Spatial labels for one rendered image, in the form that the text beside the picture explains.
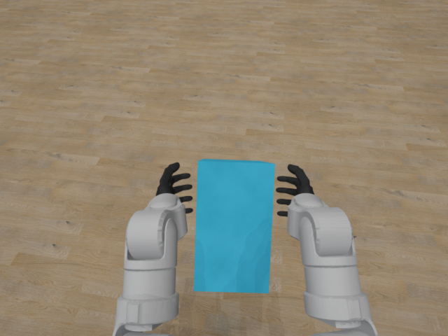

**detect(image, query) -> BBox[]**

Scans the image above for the right robot forearm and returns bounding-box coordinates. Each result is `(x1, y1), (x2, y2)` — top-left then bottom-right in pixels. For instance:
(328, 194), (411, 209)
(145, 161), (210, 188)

(287, 193), (378, 336)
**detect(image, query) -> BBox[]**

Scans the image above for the carton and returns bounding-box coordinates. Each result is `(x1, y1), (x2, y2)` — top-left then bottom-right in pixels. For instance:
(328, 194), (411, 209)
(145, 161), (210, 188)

(194, 159), (275, 293)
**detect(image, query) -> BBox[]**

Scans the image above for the robot right hand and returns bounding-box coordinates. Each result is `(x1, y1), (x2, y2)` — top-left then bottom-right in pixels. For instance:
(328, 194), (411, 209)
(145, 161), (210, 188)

(276, 164), (314, 217)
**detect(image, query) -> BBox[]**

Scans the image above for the left robot forearm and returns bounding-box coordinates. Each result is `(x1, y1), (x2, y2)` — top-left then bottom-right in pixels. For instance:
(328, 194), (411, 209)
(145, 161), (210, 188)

(112, 193), (188, 336)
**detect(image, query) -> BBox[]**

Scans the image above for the robot left hand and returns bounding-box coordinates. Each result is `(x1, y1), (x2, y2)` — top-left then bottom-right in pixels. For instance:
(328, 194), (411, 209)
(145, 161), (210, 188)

(156, 162), (193, 214)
